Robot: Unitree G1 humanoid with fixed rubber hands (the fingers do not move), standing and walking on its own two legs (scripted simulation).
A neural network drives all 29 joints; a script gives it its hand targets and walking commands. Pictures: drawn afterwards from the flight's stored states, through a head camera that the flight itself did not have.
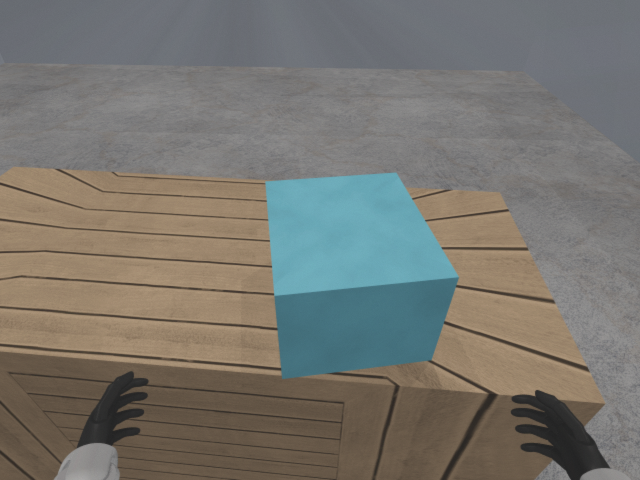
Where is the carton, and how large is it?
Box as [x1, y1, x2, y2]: [265, 173, 458, 378]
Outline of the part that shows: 396,173 265,181 274,297 282,378 431,359 458,276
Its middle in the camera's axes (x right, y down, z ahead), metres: +0.05 +0.04 +0.66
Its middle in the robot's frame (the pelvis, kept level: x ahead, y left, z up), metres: +0.48 -0.02 +0.03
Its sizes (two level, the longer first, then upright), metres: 0.276 0.240 0.187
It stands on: a pedestal, 0.71 m high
